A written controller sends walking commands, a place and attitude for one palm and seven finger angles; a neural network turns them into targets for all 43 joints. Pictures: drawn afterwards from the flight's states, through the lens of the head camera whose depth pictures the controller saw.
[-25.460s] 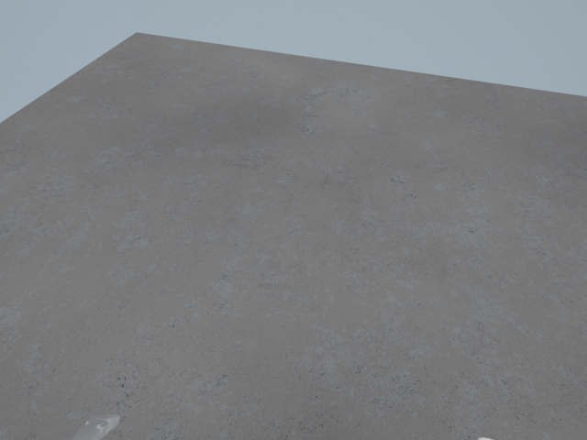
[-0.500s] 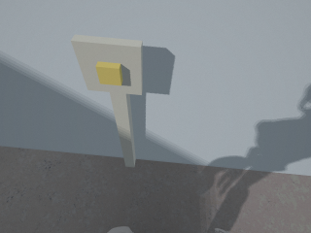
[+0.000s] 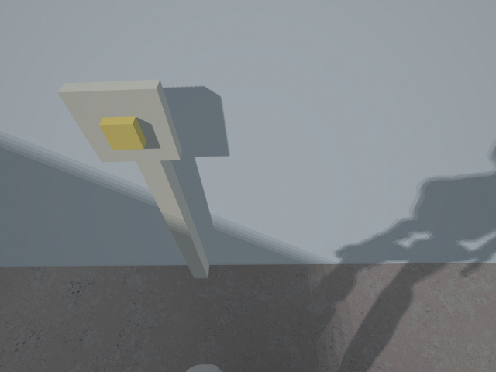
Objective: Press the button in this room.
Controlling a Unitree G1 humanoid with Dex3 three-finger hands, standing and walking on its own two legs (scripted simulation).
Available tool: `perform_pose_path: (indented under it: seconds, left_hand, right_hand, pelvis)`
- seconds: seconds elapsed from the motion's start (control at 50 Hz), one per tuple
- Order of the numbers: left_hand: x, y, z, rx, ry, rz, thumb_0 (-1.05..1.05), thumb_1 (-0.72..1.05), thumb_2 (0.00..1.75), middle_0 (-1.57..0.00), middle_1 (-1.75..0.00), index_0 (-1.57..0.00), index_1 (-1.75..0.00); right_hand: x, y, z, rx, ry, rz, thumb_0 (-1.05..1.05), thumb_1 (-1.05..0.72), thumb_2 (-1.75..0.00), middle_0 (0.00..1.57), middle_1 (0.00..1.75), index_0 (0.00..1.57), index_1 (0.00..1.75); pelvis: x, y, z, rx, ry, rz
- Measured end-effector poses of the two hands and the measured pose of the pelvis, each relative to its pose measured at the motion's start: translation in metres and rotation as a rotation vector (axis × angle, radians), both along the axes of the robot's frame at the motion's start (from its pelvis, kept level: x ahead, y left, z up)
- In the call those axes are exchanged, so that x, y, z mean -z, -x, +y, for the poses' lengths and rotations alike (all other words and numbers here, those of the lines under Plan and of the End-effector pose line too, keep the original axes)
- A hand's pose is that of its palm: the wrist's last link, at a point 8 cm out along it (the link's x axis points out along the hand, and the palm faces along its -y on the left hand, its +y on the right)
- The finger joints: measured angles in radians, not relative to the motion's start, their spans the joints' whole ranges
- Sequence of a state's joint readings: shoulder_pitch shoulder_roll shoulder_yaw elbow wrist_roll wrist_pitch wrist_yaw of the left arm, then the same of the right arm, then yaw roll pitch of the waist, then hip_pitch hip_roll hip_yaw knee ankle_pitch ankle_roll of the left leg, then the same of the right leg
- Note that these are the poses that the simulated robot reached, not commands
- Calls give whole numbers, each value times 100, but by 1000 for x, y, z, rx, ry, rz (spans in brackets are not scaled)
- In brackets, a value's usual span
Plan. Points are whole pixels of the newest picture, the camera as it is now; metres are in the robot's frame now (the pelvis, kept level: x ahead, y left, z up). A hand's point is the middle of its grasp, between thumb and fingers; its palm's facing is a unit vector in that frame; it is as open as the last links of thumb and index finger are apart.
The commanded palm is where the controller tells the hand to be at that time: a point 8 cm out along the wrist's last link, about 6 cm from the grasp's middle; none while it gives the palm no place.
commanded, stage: come to a stop and stand still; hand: left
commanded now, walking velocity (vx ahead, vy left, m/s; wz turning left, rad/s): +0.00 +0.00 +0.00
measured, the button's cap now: (124, 132) +0.53 +0.28 +0.09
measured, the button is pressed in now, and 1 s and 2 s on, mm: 0 0 0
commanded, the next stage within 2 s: look again from close up in 0.54 s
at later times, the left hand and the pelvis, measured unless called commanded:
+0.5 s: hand out of the picture -0.05 +0.17 -0.17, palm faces +0.05 -0.98 -0.18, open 7.4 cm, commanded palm none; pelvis -0.02 +0.00 +0.01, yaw +0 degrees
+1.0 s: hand out of the picture +0.07 +0.23 -0.15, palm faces +0.05 -0.95 -0.30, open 7.4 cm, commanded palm none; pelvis -0.01 +0.01 +0.00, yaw +1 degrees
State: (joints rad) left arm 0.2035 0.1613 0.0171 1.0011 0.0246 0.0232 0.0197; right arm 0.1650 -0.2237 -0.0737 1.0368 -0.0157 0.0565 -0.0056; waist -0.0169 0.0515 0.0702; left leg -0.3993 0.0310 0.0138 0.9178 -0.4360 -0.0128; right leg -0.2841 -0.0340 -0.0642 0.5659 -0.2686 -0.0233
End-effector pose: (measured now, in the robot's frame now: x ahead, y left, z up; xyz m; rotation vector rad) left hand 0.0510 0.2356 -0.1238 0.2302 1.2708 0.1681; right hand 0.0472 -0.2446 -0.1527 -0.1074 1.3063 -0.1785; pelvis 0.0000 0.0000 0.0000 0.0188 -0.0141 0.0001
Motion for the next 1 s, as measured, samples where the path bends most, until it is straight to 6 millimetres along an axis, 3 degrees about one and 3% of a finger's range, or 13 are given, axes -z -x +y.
perform_pose_path:
  seconds: [0.08,0.22,0.5,0.62,0.76,0.88,1.0]
  left_hand:
    - [6,10,-12,-22,34,1,0,92,90,-20,-30,-20,-30]
    - [21,37,-12,-76,83,31,0,93,90,-20,-30,-20,-30]
    - [13,104,-15,-96,86,175,0,91,90,-20,-29,-20,-30]
    - [12,115,-21,-101,99,223,0,91,90,-20,-29,-20,-30]
    - [16,90,-10,-64,78,157,0,91,90,-20,-30,-20,-30]
    - [12,40,17,-47,23,8,0,91,90,-20,-30,-20,-30]
    - [-6,-9,45,-16,-37,-137,0,91,90,-20,-30,-20,-30]
  right_hand:
    - [-6,25,2,-8,4,59,1,-91,-89,20,30,20,29]
    - [-18,58,17,-35,24,112,1,-91,-89,20,30,20,30]
    - [-14,80,39,-31,-26,120,1,-91,-89,20,30,20,30]
    - [-15,90,43,-17,-32,154,1,-91,-89,20,30,20,30]
    - [-14,77,27,-28,15,102,1,-90,-89,20,30,20,30]
    - [-17,41,4,-44,79,-4,1,-90,-89,20,30,20,30]
    - [-29,0,-12,-80,128,-118,1,-90,-89,20,30,20,30]
  pelvis:
    - [-3,5,-6,-8,12,15]
    - [-5,15,-5,-18,24,5]
    - [-10,23,3,-6,16,-6]
    - [-11,19,4,-3,17,4]
    - [-4,16,5,-19,22,15]
    - [-1,8,9,-22,28,-1]
    - [-2,8,11,-21,25,-22]
